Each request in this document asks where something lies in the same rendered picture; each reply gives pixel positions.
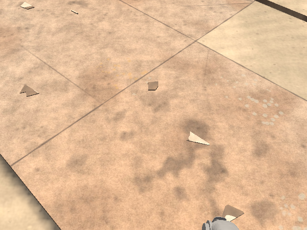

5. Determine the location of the robot right thigh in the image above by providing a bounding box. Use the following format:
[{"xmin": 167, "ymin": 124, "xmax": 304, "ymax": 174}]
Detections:
[{"xmin": 201, "ymin": 219, "xmax": 239, "ymax": 230}]

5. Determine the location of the right robot shin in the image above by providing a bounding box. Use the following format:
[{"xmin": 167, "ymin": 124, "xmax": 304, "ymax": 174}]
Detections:
[{"xmin": 212, "ymin": 217, "xmax": 226, "ymax": 222}]

